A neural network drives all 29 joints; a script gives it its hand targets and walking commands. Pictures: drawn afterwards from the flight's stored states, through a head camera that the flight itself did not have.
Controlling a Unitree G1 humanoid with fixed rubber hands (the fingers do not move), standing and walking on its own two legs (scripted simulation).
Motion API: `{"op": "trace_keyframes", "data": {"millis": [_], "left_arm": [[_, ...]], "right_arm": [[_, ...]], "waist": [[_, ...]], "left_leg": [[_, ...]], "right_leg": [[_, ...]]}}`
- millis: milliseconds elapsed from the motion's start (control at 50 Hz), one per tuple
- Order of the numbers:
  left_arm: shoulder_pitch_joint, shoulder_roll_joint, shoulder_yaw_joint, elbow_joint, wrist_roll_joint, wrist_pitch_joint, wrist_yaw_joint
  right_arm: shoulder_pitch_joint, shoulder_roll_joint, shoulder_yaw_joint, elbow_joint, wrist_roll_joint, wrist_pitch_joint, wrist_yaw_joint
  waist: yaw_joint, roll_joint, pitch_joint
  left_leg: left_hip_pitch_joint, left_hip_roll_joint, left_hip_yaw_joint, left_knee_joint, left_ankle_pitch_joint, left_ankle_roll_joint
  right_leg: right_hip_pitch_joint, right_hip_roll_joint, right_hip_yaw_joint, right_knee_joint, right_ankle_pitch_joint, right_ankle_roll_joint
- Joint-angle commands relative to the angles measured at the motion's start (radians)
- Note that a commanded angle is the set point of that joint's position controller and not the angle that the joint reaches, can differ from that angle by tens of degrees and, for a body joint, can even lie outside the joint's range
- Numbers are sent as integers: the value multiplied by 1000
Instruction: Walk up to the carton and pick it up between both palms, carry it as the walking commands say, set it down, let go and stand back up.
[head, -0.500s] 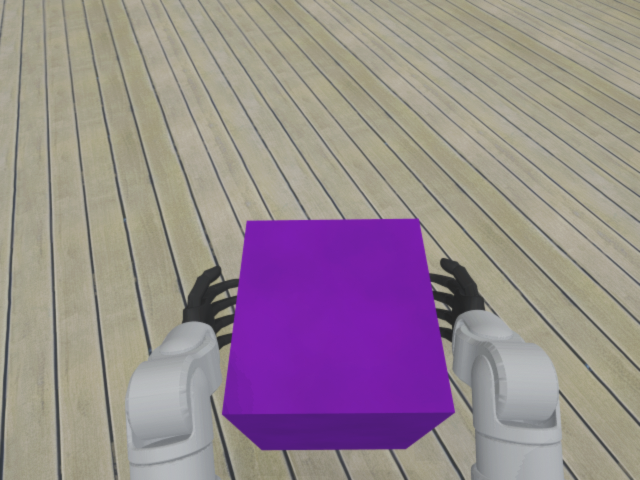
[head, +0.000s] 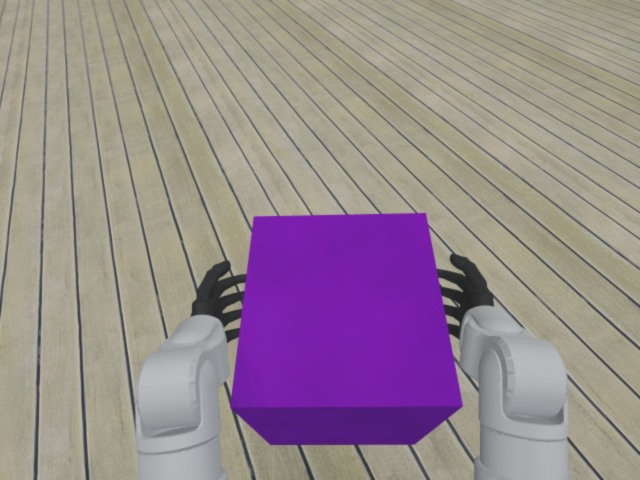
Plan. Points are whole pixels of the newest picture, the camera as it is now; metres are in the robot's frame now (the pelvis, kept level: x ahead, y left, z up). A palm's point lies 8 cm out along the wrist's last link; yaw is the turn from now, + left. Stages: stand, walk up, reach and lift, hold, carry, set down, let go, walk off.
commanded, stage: carry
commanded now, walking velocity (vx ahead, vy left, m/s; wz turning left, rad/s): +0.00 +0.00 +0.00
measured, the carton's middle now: (340, 340) +0.29 -0.01 +0.02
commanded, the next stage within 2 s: none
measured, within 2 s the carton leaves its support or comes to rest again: neither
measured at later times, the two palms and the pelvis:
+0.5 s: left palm (107, 344) +0.27 +0.25 +0.09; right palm (366, 323) +0.28 -0.04 +0.09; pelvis +0.01 +0.10 +0.00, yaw +0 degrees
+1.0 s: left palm (119, 343) +0.28 +0.24 +0.08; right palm (371, 321) +0.28 -0.05 +0.08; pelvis +0.01 +0.09 +0.00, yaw +0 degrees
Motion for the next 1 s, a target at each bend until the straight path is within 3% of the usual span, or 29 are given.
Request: {"op": "trace_keyframes", "data": {"millis": [0,20,40,60,120,160,220,260,280,300,340,420,520,700,980], "left_arm": [[-309,-861,-627,15,-352,12,-239],[-347,-904,-660,3,-367,19,-245],[-411,-925,-678,-14,-383,21,-251],[-446,-939,-693,-28,-404,25,-254],[-498,-965,-732,-66,-457,24,-259],[-494,-960,-734,-71,-461,23,-258],[-468,-946,-720,-59,-452,27,-259],[-450,-933,-695,-20,-434,28,-263],[-444,-924,-682,3,-426,28,-267],[-431,-927,-677,28,-421,22,-270],[-446,-934,-665,59,-414,15,-276],[-445,-936,-645,102,-394,0,-268],[-462,-950,-635,103,-381,-18,-250],[-447,-945,-613,125,-359,-52,-239],[-439,-925,-598,128,-344,-100,-236]], "right_arm": [[-399,913,734,-15,438,1,295],[-434,914,719,2,420,-9,301],[-454,932,724,-7,427,-10,306],[-451,953,726,-10,442,-10,309],[-451,986,703,-6,443,-19,302],[-429,985,682,0,425,-26,293],[-405,969,662,5,395,-29,286],[-401,953,649,34,376,-29,284],[-397,944,644,54,367,-31,284],[-417,930,651,52,368,-30,285],[-457,946,660,64,369,-32,290],[-489,948,669,73,388,-41,298],[-507,953,677,73,404,-53,306],[-497,934,652,92,380,-84,303],[-480,928,631,110,352,-128,292]], "waist": [[34,-3,-286],[46,228,-309],[38,231,-291],[31,196,-275],[25,184,-320],[28,167,-347],[32,138,-345],[39,94,-333],[37,79,-328],[33,11,-291],[27,-63,-230],[29,-5,-240],[31,40,-258],[31,16,-298],[31,-6,-297]], "left_leg": [[318,118,-51,-114,418,-6],[287,193,-154,-85,543,79],[273,161,-134,-72,443,105],[282,150,-137,-77,405,112],[337,178,-144,-56,492,158],[337,190,-135,-56,470,172],[274,184,-140,-79,245,171],[196,153,-127,-60,123,137],[145,143,-140,-49,92,116],[136,107,-112,-57,52,94],[120,83,-117,-56,55,102],[113,107,-162,-67,132,103],[112,104,-172,-86,115,106],[146,87,-127,-16,230,120],[113,74,-95,22,189,122]], "right_leg": [[-36,17,-23,151,-101,-40],[-75,66,8,78,-253,-12],[-63,49,31,131,-301,-9],[-112,77,23,202,-306,-6],[-174,76,78,313,-320,-37],[-154,87,89,292,-297,-59],[-72,109,74,144,-187,-83],[43,103,60,-33,-17,-86],[95,65,99,-48,-3,-88],[36,28,148,-24,-24,-98],[-26,34,136,0,-57,-96],[-14,55,119,37,-77,-75],[-2,61,113,54,-88,-68],[-11,55,118,56,-47,-79],[-10,46,135,50,-6,-104]]}}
